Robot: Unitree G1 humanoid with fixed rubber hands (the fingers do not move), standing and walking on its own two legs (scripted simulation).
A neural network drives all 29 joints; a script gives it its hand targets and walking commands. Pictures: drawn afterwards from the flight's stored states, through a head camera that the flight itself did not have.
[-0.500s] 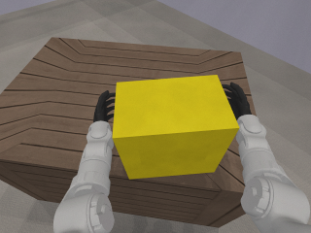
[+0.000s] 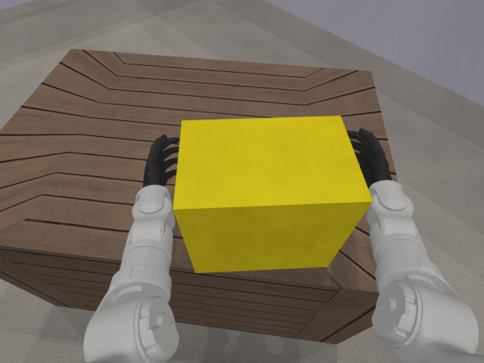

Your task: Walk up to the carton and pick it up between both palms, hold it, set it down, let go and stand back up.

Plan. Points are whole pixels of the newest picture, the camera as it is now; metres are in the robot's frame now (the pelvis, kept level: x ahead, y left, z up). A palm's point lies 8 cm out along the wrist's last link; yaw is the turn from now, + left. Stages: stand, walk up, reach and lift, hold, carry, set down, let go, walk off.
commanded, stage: set down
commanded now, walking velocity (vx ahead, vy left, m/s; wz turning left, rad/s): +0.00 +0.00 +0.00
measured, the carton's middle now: (262, 201) +0.42 +0.01 -0.01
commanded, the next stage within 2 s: none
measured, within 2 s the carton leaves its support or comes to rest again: neither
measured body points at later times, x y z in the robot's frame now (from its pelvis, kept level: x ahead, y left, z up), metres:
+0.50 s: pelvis +0.00 +0.00 +0.00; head +0.07 +0.01 +0.44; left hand +0.41 +0.20 +0.06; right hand +0.45 -0.17 +0.07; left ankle -0.02 +0.12 -0.75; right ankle -0.02 -0.11 -0.75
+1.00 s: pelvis -0.01 +0.00 -0.02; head +0.08 +0.00 +0.43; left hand +0.42 +0.20 +0.03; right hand +0.47 -0.17 +0.05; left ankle -0.01 +0.12 -0.75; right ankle -0.02 -0.11 -0.75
